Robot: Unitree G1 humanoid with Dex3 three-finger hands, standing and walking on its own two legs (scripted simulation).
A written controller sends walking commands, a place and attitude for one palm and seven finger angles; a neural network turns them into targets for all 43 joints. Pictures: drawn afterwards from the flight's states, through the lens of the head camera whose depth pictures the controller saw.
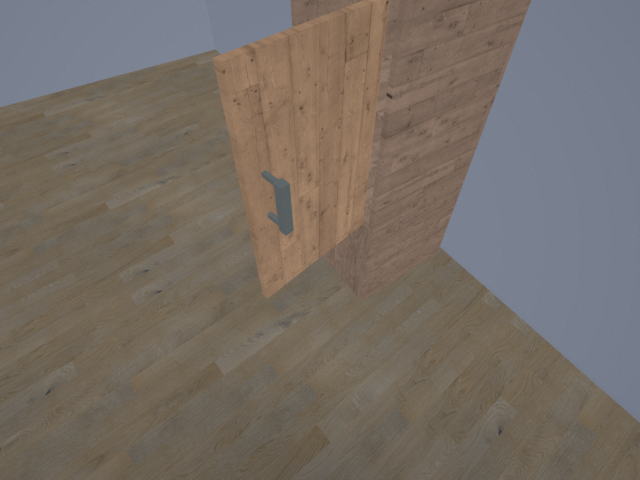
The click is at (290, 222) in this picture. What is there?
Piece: cupboard door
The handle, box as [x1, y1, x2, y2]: [261, 170, 293, 235]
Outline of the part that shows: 265,170 261,173 262,176 274,186 277,209 276,216 272,212 268,213 268,217 279,226 279,230 285,235 293,230 289,183 282,178 279,180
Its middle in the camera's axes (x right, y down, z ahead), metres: -0.08 -0.07 +0.72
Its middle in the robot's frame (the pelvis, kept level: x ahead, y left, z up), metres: +0.58 +0.11 -0.03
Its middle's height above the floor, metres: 0.75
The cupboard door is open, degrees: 100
